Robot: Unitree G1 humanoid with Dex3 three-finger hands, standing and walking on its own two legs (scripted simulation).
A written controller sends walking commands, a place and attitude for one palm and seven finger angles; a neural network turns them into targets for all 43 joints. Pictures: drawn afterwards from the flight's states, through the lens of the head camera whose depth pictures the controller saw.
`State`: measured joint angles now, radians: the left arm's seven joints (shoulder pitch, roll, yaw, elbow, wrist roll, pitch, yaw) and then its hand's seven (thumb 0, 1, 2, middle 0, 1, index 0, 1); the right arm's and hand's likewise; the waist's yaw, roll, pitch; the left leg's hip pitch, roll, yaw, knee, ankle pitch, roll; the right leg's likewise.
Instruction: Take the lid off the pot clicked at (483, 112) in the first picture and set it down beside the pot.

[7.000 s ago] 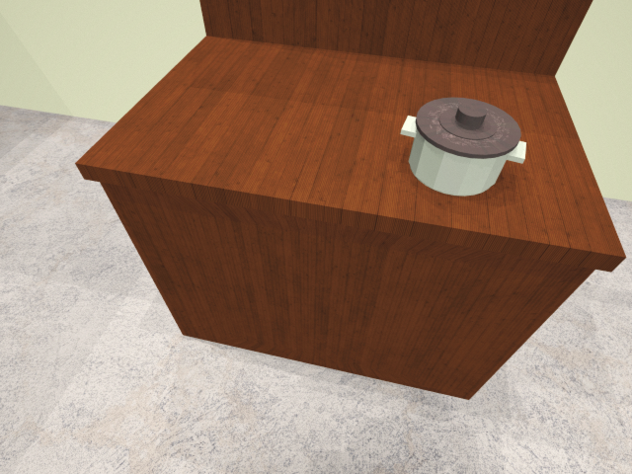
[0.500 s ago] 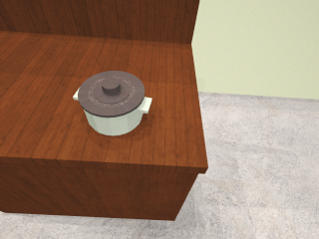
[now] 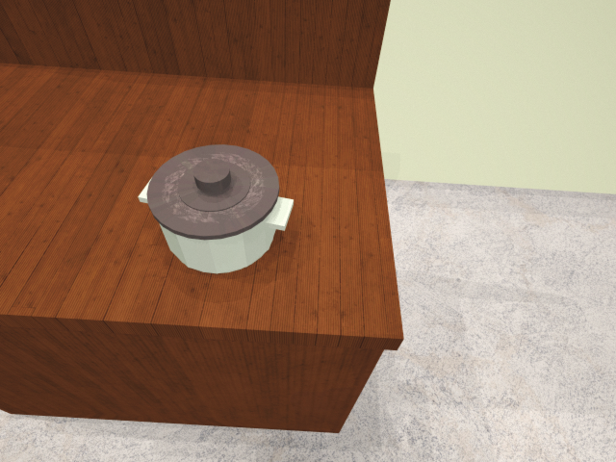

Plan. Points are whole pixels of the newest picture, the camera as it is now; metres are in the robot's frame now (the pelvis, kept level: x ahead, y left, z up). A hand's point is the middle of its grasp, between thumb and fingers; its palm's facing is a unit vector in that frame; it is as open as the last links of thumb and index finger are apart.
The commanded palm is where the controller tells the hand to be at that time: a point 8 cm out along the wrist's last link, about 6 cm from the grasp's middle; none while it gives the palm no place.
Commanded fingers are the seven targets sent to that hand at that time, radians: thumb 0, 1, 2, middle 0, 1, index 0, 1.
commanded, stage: look again from close up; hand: left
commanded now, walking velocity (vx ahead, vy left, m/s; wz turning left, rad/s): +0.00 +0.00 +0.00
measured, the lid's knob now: (212, 175) +0.44 +0.17 +0.12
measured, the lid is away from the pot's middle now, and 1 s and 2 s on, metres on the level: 0.00 0.00 0.00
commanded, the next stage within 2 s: shuffle to correct the standing spot in 0.22 s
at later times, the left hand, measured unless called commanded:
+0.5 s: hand out of the picture -0.01 +0.17 -0.18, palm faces +0.03 -0.98 -0.20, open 7.4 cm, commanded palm none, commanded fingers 0.00 0.90 0.90 -0.20 -0.30 -0.20 -0.30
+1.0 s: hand out of the picture -0.01 +0.21 -0.18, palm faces -0.01 -0.98 -0.21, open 7.4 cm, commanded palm none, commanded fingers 0.00 0.90 0.90 -0.20 -0.30 -0.20 -0.30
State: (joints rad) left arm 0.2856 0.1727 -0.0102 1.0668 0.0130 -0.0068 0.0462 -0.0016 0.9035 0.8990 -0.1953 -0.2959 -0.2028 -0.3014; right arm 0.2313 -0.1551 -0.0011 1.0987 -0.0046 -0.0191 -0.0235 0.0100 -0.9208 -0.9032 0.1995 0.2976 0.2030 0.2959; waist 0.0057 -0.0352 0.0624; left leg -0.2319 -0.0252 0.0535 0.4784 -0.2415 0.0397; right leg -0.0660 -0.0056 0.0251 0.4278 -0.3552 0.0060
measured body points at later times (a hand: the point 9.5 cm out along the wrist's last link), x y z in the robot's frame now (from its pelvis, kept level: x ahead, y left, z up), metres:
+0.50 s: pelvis +0.00 +0.00 +0.00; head +0.03 +0.01 +0.45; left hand -0.01 +0.22 -0.16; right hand +0.02 -0.23 -0.15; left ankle +0.01 +0.09 -0.74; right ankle -0.08 -0.12 -0.74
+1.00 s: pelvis -0.03 +0.02 +0.00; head +0.00 +0.04 +0.45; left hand -0.01 +0.26 -0.16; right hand -0.02 -0.21 -0.15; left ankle +0.00 +0.10 -0.74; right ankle -0.10 -0.09 -0.73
